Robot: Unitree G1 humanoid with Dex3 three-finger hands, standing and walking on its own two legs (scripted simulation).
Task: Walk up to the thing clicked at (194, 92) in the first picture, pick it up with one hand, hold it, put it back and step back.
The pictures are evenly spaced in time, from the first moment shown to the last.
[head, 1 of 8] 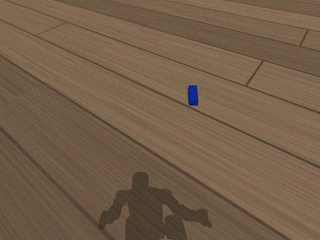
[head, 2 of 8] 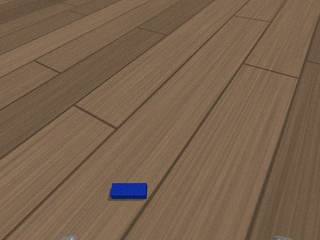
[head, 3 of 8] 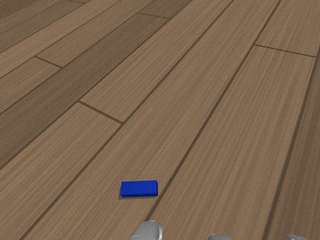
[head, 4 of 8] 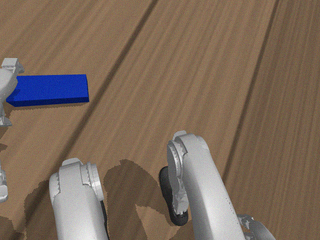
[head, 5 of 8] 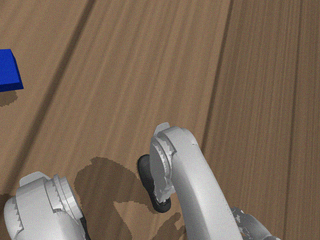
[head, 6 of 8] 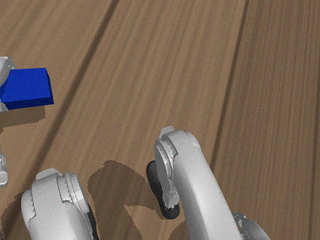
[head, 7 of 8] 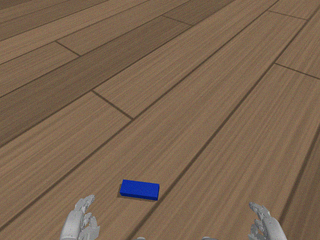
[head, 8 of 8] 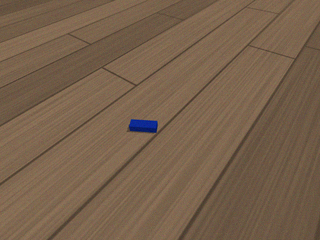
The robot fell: no
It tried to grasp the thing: yes
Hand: left
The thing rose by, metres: 0.68
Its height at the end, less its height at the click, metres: +0.00
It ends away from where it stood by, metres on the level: 0.02
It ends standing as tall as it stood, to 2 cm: yes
